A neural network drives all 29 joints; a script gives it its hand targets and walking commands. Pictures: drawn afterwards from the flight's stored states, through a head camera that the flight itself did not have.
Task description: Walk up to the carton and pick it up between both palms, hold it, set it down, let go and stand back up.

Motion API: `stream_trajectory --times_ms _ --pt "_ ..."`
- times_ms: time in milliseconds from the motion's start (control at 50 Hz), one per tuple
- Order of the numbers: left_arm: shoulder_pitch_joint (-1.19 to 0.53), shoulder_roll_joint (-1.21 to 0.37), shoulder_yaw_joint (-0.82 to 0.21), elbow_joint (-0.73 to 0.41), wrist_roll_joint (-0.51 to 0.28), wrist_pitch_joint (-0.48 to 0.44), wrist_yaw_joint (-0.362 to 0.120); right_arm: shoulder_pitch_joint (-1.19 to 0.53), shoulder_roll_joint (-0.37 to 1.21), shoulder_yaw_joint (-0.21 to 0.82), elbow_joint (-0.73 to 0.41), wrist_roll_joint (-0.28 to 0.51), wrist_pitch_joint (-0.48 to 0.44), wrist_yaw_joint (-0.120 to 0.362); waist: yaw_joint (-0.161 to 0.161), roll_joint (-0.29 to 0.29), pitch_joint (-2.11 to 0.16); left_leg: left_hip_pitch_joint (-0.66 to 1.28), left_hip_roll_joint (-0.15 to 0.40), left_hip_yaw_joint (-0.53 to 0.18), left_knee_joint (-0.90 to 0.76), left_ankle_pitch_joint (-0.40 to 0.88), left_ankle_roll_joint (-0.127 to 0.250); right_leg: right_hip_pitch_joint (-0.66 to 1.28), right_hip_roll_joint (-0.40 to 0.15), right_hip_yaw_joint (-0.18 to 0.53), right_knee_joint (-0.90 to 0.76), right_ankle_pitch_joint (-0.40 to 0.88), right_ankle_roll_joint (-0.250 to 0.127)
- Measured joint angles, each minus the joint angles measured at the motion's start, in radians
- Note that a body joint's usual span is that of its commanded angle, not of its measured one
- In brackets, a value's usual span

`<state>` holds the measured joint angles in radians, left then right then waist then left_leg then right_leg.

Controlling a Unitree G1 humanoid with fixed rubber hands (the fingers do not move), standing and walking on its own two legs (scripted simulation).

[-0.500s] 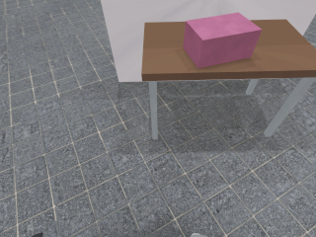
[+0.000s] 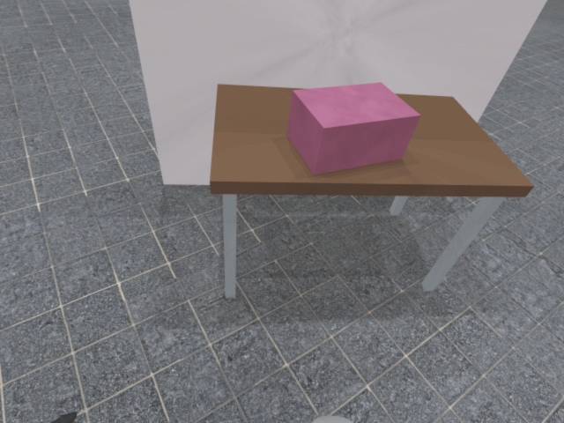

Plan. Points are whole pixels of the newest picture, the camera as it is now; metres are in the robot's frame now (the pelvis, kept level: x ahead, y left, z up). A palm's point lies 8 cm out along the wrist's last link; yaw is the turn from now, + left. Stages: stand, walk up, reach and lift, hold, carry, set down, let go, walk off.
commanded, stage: walk up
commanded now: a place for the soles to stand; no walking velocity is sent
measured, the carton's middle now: (349, 125) +0.91 -0.22 -0.05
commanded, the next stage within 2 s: none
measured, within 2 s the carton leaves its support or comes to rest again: neither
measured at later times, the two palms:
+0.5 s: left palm out of the picture +0.11 +0.23 -0.08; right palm (559, 415) +0.17 -0.43 -0.08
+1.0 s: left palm (182, 404) +0.19 +0.14 -0.10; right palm out of the picture +0.19 -0.53 -0.10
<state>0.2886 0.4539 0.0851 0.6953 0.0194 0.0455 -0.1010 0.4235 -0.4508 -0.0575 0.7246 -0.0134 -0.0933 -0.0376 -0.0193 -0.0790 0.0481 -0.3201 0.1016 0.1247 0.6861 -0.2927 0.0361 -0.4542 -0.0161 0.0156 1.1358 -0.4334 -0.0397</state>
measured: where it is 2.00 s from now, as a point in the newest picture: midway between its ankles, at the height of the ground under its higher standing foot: outside the picture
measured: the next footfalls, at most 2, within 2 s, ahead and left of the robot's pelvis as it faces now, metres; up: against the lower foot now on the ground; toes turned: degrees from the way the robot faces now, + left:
right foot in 0.22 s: +0.13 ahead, -0.21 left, +0.00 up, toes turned -3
left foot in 0.58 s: +0.25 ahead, +0.01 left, +0.00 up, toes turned +7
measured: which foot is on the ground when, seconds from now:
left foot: down 0.00-0.24, up 0.26-0.56, down 0.58-0.98, up 1.00-1.00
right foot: up 0.00-0.20, down 0.22-0.60, up 0.62-0.94, down 0.96-1.00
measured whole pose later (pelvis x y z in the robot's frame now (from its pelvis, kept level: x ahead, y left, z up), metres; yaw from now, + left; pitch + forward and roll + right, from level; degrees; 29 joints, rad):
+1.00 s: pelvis +0.14 -0.20 -0.02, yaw +1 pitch -1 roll +0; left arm 0.36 0.45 0.10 0.71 0.02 0.05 -0.07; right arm 0.42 -0.46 -0.06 0.73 -0.01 -0.06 -0.06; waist 0.01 0.00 0.07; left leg -0.49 0.15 0.00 0.84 -0.33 0.05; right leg -0.39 -0.04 -0.06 0.82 -0.42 -0.01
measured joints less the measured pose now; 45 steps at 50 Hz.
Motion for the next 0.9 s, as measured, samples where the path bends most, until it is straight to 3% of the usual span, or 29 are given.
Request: stream_trajectory --times_ms 80,180,220,260,320,360,500,580,620,700,800,900 --pt "-0.009 0.034 0.007 -0.006 0.000 0.004 -0.014 0.000 0.000 0.000 0.000 0.000 0.000 0.000 0.003 -0.006 0.024 0.017 0.008 -0.025 -0.019 0.006 -0.006 -0.009 -0.061 0.000 -0.056 0.072 0.015" --pt "0.011 0.048 0.014 -0.006 0.000 0.016 -0.022 0.000 0.000 0.000 0.000 0.000 0.000 0.000 0.022 -0.005 0.019 -0.018 0.015 -0.022 -0.013 -0.012 -0.025 -0.005 -0.090 0.001 -0.233 0.028 0.020" --pt "0.021 0.047 0.016 -0.005 0.000 0.011 -0.017 -0.001 -0.005 0.000 0.000 0.000 0.000 0.000 0.034 0.003 0.020 -0.041 0.027 -0.019 0.023 -0.035 -0.026 0.019 -0.084 0.000 -0.358 0.054 0.025" --pt "0.026 0.013 0.017 0.005 0.000 -0.006 -0.001 -0.003 -0.016 -0.005 0.002 0.000 0.015 0.000 0.046 0.072 0.032 -0.086 0.069 -0.073 0.145 -0.081 -0.014 0.030 -0.036 -0.034 -0.355 0.104 0.046" --pt "0.060 -0.025 0.016 0.006 0.000 -0.014 0.018 -0.002 -0.009 0.005 0.000 0.000 0.032 0.000 0.070 0.090 0.004 -0.191 0.012 -0.108 0.372 -0.160 -0.013 0.045 -0.021 -0.039 -0.378 0.083 0.041" --pt "0.078 -0.034 0.017 0.004 0.000 -0.016 0.025 -0.003 -0.009 0.006 0.000 0.000 0.032 -0.002 0.087 0.087 -0.012 -0.240 -0.018 -0.097 0.423 -0.162 -0.013 0.070 -0.021 -0.040 -0.424 0.091 0.031" --pt "0.118 -0.034 0.016 -0.010 0.000 -0.026 0.044 -0.015 -0.010 0.006 -0.001 0.000 0.027 -0.003 0.122 0.072 -0.015 -0.279 -0.022 -0.055 0.206 -0.116 -0.013 0.114 0.012 -0.043 -0.451 0.067 0.008" --pt "0.115 -0.034 0.016 -0.027 0.000 -0.018 0.040 -0.014 -0.010 0.004 -0.001 0.000 0.017 -0.012 0.106 0.062 -0.015 -0.164 -0.029 0.017 -0.002 0.068 -0.010 0.119 0.029 -0.044 -0.372 0.001 0.006" --pt "0.084 -0.030 0.015 -0.026 0.000 -0.006 0.041 -0.013 0.000 0.004 0.000 0.000 0.009 -0.021 0.075 0.024 0.013 -0.140 -0.054 0.026 0.036 0.064 0.002 0.111 0.003 -0.041 -0.252 -0.039 -0.006" --pt "0.041 -0.032 0.009 -0.030 0.000 0.022 0.033 -0.001 -0.001 0.005 0.000 0.000 0.008 -0.028 0.028 0.012 0.014 -0.075 -0.034 0.004 0.057 0.016 0.006 0.031 0.011 -0.040 0.017 -0.056 -0.007" --pt "0.004 0.022 0.013 -0.042 0.000 0.027 0.000 -0.001 0.000 0.005 -0.001 0.000 0.008 -0.028 0.006 -0.004 0.024 -0.040 -0.003 -0.044 0.020 0.016 0.006 -0.009 -0.047 -0.038 0.026 0.011 0.004" --pt "0.028 0.049 0.018 -0.031 0.000 0.033 -0.004 -0.002 0.000 0.003 -0.001 0.000 0.008 -0.027 0.020 -0.005 0.012 -0.099 0.009 -0.069 0.019 0.017 0.005 -0.003 -0.071 -0.038 -0.101 0.014 0.015"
